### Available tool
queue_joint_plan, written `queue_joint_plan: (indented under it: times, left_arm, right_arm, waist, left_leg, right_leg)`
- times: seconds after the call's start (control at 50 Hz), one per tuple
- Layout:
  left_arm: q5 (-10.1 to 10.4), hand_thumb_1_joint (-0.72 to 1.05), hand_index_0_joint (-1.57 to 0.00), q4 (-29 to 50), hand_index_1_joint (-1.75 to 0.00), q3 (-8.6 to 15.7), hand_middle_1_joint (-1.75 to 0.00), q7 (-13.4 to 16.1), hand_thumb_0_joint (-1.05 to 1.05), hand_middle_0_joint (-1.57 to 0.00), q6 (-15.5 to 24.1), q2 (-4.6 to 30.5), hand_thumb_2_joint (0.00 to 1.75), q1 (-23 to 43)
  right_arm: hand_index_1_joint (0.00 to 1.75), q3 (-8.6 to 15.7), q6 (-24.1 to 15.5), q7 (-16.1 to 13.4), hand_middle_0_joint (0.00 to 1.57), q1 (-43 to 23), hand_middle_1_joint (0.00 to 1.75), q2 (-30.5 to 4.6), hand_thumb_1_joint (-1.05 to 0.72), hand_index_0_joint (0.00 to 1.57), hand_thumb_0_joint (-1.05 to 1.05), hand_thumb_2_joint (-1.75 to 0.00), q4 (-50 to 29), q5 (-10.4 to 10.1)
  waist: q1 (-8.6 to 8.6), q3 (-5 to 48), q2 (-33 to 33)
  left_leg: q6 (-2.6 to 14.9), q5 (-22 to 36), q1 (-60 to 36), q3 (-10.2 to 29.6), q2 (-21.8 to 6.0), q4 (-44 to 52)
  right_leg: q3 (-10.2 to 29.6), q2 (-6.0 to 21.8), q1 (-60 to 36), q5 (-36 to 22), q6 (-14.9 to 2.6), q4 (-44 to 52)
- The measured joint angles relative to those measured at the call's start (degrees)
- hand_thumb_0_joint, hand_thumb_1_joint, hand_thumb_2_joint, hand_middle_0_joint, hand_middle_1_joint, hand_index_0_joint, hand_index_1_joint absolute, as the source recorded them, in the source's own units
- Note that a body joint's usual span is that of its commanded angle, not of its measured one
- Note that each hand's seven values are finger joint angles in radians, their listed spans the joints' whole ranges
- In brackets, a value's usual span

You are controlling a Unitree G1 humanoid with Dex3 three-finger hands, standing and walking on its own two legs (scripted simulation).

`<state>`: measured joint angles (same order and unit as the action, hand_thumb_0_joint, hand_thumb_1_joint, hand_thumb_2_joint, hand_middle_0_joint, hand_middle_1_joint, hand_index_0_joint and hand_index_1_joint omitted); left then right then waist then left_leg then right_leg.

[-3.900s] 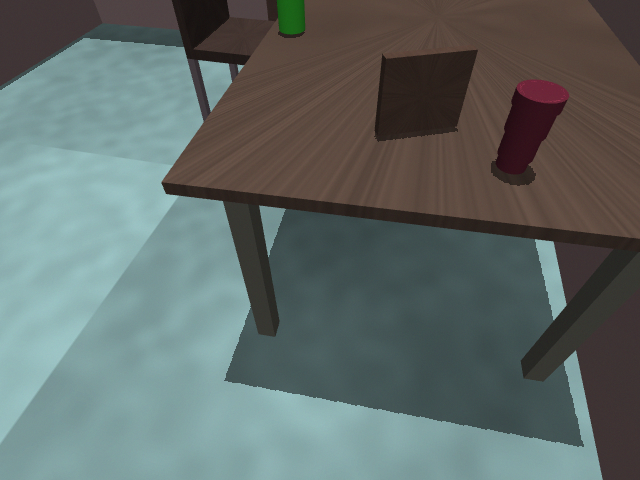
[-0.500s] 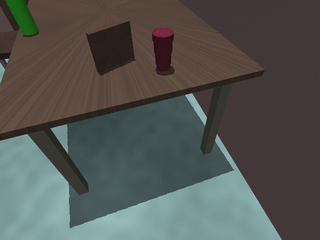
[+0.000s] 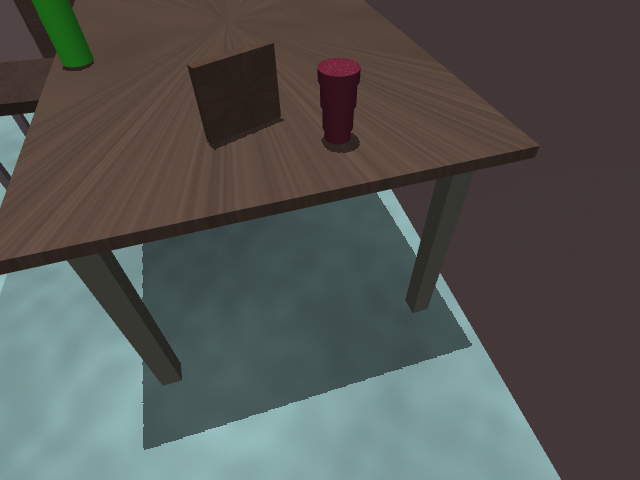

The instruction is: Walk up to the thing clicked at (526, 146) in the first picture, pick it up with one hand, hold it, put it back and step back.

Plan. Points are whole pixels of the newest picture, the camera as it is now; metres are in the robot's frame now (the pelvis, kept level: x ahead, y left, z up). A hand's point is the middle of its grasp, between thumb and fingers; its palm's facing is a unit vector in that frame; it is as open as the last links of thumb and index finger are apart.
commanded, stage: stand
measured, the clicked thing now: (338, 104) +0.83 +0.00 +0.05
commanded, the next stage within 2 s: none
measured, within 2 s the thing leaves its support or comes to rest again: neither
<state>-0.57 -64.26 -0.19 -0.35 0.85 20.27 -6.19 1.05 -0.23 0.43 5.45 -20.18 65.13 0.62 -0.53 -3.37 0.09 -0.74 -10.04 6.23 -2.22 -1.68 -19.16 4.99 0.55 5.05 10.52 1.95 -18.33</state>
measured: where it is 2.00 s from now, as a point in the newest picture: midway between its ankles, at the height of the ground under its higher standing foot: outside the picture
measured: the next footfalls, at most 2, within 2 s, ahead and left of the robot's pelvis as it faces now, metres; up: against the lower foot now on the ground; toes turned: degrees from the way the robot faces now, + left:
none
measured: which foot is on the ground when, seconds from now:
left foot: down 0.00-1.00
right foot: down 0.00-1.00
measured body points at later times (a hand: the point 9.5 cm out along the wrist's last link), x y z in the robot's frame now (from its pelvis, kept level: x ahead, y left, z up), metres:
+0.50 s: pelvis +0.00 +0.01 +0.00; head +0.00 +0.01 +0.45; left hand +0.06 +0.31 -0.13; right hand +0.07 -0.30 -0.13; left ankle +0.01 +0.13 -0.75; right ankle +0.00 -0.14 -0.75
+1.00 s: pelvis +0.00 +0.00 +0.00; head +0.02 +0.00 +0.45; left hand +0.06 +0.31 -0.13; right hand +0.09 -0.30 -0.13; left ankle +0.01 +0.13 -0.75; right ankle +0.00 -0.14 -0.75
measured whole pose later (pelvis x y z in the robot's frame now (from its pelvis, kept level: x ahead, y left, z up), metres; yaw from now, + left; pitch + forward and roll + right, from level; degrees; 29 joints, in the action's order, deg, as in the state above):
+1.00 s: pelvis +0.00 +0.00 +0.00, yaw +2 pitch -2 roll +0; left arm -0.7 -63.9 -0.5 -0.4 0.9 20.4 -7.5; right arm 0.7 -0.4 0.5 6.2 -20.2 64.9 0.5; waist -0.3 -3.5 0.1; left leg -0.3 -10.2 7.2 -0.4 -0.6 -19.7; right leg 3.1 1.6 4.9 11.1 2.3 -18.2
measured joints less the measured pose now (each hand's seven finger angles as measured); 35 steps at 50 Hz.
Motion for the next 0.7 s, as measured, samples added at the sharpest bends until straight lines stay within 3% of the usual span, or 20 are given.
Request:
queue_joint_plan:
  times: [0.7]
  left_arm:
    - [-0.07, 0.9, -0.2, 0.32, -0.3, -0.19, -0.3, -0.1, 0.0, -0.2, -0.06, 0.18, 0.9, -1.58]
  right_arm:
    - [0.3, -0.13, -0.21, 0.16, 0.2, 0.86, 0.3, 0.07, -0.9, 0.2, 0.0, -0.9, -0.07, -0.02]
  waist:
    - [0.35, 0.03, -0.21]
  left_leg:
    - [0.55, 0.17, 0.84, 1.15, 1.05, -0.3]
  right_leg:
    - [-1.19, 1.03, 0.14, 0.24, 0.49, -0.04]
